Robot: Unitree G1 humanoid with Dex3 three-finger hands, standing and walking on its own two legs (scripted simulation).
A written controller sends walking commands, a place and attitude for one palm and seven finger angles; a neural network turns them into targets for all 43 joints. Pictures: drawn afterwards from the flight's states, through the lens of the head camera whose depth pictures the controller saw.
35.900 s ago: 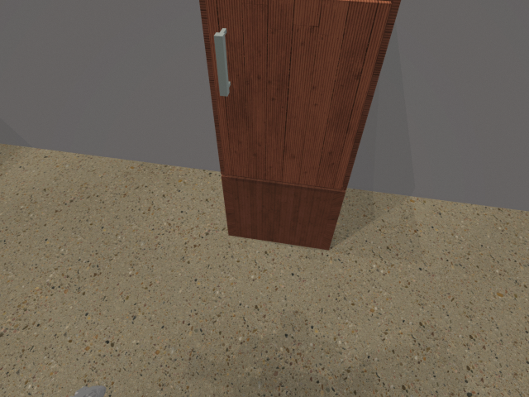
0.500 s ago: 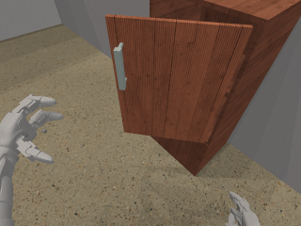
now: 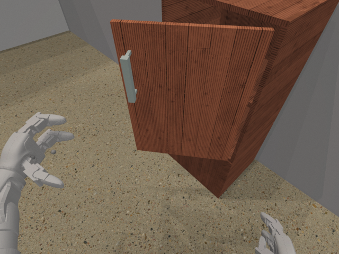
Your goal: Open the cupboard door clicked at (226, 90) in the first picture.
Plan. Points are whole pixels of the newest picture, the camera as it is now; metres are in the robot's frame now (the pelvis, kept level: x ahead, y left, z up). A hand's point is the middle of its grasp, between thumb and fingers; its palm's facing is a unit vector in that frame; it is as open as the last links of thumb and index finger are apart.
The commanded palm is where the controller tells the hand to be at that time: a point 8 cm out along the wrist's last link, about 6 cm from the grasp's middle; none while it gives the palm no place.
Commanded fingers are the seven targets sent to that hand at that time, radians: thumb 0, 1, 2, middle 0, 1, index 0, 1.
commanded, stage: move the hooked fingers beside the handle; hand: left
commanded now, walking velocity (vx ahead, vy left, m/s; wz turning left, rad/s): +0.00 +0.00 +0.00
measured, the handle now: (130, 77) +0.60 +0.17 +0.10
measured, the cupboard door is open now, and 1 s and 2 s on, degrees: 38 38 38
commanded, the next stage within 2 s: none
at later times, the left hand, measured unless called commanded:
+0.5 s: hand (71, 127) +0.36 +0.26 +0.12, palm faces -0.07 -1.00 +0.00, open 14.0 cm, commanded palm +0.34 +0.31 +0.12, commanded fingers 0.00 -0.50 0.30 -0.30 -1.20 -0.30 -1.20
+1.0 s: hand (90, 105) +0.44 +0.25 +0.12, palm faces -0.10 -0.99 +0.01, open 14.0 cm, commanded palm +0.43 +0.30 +0.11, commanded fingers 0.00 -0.50 0.30 -0.30 -1.20 -0.30 -1.20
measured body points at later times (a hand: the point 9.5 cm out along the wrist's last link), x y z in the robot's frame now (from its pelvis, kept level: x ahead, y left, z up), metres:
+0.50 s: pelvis +0.00 +0.01 +0.00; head +0.02 +0.00 +0.45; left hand +0.36 +0.32 +0.12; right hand +0.12 -0.25 -0.09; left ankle -0.01 +0.11 -0.72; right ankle +0.01 -0.11 -0.72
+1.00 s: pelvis +0.00 +0.02 -0.01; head +0.06 +0.03 +0.44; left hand +0.44 +0.30 +0.12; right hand +0.06 -0.25 -0.11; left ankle -0.01 +0.11 -0.72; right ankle +0.01 -0.11 -0.72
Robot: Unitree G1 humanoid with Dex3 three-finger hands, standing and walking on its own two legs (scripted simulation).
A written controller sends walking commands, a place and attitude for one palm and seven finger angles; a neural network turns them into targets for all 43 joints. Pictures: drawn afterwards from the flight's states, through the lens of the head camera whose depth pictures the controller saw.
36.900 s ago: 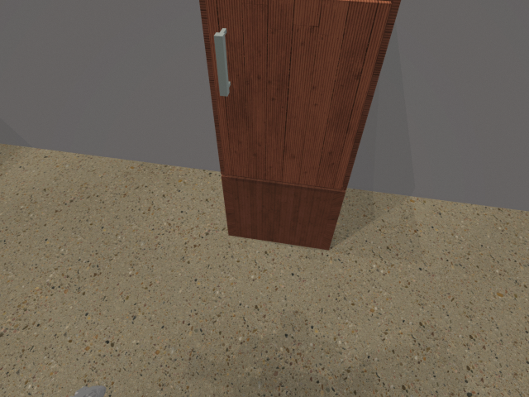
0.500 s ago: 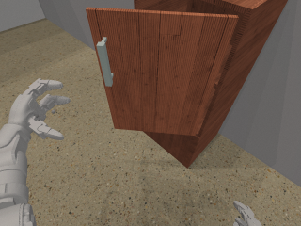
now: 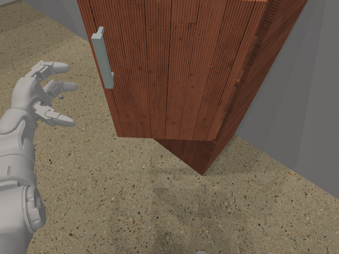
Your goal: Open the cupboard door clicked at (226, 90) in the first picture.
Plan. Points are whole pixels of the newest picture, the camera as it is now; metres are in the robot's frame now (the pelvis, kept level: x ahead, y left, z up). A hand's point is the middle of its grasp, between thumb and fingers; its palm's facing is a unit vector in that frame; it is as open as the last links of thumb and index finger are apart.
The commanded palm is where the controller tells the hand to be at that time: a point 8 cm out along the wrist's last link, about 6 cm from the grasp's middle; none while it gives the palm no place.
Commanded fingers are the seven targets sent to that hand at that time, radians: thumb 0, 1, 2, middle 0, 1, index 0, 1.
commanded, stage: move the hooked fingers beside the handle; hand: left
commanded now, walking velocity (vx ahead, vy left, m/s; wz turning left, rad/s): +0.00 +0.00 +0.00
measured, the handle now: (105, 59) +0.59 +0.17 +0.11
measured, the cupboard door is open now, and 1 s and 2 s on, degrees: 38 38 38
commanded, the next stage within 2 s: slide the fingers in behind the handle in 1.68 s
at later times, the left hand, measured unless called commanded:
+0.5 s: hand (74, 72) +0.52 +0.23 +0.13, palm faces -0.07 -1.00 +0.00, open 14.0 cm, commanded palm +0.51 +0.28 +0.12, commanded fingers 0.00 -0.50 0.30 -0.30 -1.20 -0.30 -1.20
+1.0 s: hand (80, 66) +0.56 +0.22 +0.11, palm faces -0.06 -1.00 +0.00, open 14.0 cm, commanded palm +0.53 +0.27 +0.11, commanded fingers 0.00 -0.50 0.30 -0.30 -1.20 -0.30 -1.20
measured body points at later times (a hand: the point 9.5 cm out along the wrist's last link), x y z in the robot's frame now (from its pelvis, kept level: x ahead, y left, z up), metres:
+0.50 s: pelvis +0.00 +0.00 -0.01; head +0.12 +0.02 +0.42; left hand +0.52 +0.28 +0.13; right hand -0.02 -0.28 -0.11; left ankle -0.01 +0.09 -0.71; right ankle +0.01 -0.13 -0.71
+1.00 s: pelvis +0.02 +0.00 -0.01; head +0.16 +0.02 +0.42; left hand +0.56 +0.28 +0.12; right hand -0.04 -0.26 -0.11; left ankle -0.01 +0.09 -0.71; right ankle +0.01 -0.13 -0.71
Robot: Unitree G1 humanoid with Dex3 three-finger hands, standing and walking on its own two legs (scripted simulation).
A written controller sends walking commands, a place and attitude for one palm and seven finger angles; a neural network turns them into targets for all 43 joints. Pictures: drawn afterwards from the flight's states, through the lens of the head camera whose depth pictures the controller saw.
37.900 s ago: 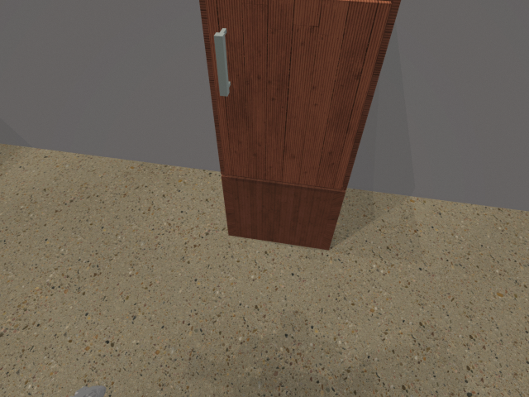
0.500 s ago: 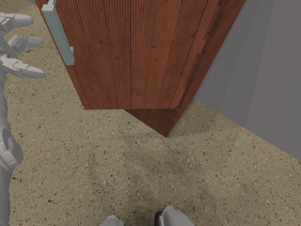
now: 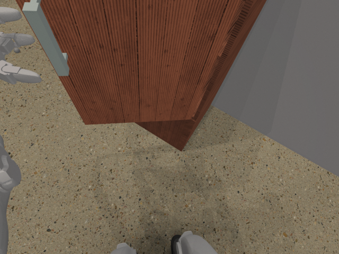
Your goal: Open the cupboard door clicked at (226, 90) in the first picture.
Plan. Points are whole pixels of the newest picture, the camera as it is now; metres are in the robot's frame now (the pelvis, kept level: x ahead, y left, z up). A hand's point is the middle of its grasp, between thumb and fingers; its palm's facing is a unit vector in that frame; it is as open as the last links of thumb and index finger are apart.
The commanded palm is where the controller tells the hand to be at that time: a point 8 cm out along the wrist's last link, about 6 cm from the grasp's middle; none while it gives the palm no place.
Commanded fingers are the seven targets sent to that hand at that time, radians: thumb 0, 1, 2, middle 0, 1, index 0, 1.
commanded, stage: move the hooked fingers beside the handle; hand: left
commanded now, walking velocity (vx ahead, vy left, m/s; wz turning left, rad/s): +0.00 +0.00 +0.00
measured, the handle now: (51, 38) +0.56 +0.19 +0.13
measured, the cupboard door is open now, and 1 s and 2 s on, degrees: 38 38 38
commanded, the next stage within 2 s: slide the fingers in behind the handle in 0.68 s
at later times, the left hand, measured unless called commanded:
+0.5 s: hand (17, 56) +0.51 +0.24 +0.13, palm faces -0.01 -1.00 -0.01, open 14.0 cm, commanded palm +0.50 +0.29 +0.12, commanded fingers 0.00 -0.50 0.30 -0.30 -1.20 -0.30 -1.20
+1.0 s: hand (21, 52) +0.52 +0.24 +0.12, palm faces -0.03 -1.00 +0.00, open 14.0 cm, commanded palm +0.50 +0.27 +0.12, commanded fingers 0.00 -0.50 0.30 -0.30 -1.20 -0.30 -1.20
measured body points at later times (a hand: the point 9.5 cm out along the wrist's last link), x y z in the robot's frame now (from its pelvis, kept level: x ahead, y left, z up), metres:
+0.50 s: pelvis -0.01 +0.00 +0.00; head +0.11 +0.02 +0.43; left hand +0.50 +0.29 +0.13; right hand -0.01 -0.27 -0.10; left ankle -0.04 +0.09 -0.70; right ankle +0.00 -0.13 -0.70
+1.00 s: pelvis -0.01 +0.00 +0.00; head +0.12 +0.03 +0.43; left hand +0.52 +0.29 +0.13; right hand -0.07 -0.26 -0.09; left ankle -0.04 +0.09 -0.70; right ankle +0.00 -0.13 -0.70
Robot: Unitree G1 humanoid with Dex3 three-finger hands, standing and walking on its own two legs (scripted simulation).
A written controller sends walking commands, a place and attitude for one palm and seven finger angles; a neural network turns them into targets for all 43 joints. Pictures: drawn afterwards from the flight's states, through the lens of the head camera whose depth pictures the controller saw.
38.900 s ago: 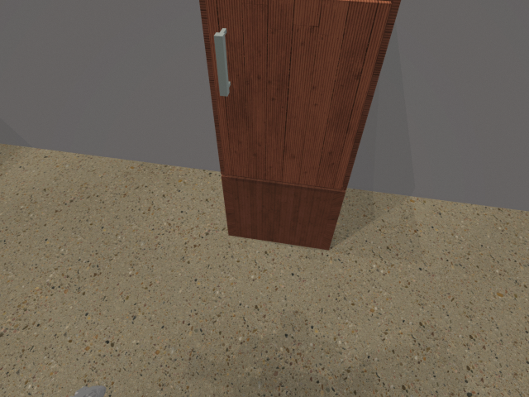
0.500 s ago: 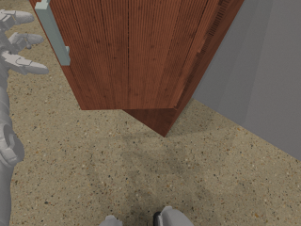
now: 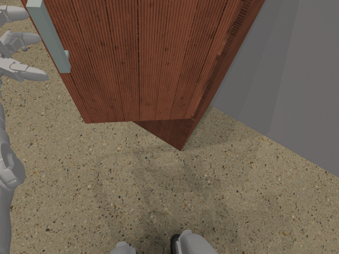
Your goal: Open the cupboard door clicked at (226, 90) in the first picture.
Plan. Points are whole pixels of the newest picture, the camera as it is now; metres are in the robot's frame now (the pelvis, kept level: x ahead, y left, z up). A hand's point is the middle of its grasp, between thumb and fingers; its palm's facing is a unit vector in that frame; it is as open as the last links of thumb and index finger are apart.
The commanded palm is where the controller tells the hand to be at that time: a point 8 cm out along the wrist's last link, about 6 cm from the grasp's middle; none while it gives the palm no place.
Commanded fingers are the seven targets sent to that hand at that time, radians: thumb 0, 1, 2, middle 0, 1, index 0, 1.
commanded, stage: slide the fingers in behind the handle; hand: left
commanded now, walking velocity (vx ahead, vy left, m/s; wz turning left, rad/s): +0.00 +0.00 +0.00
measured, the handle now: (53, 35) +0.57 +0.18 +0.13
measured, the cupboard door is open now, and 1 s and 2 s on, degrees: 38 38 38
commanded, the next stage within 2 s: close the thumb around the handle in 1.38 s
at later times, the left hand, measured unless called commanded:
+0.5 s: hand (32, 53) +0.52 +0.22 +0.13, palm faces +0.04 -1.00 -0.01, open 14.7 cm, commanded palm +0.51 +0.22 +0.13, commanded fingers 0.00 -0.50 0.30 -0.30 -1.20 -0.30 -1.20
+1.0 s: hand (40, 56) +0.51 +0.20 +0.13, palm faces +0.07 -1.00 -0.01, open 15.5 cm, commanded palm +0.50 +0.20 +0.13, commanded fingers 0.00 -0.50 0.30 -0.30 -1.20 -0.30 -1.20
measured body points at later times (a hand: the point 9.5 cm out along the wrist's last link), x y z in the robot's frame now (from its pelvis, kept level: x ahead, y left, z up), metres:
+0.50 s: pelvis +0.00 +0.00 +0.00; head +0.12 +0.02 +0.43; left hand +0.51 +0.27 +0.13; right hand +0.00 -0.27 -0.11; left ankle -0.03 +0.09 -0.70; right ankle +0.01 -0.14 -0.70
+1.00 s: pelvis +0.00 -0.01 +0.00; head +0.11 +0.01 +0.43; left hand +0.50 +0.25 +0.13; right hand -0.01 -0.28 -0.11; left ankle -0.03 +0.09 -0.70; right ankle +0.01 -0.14 -0.70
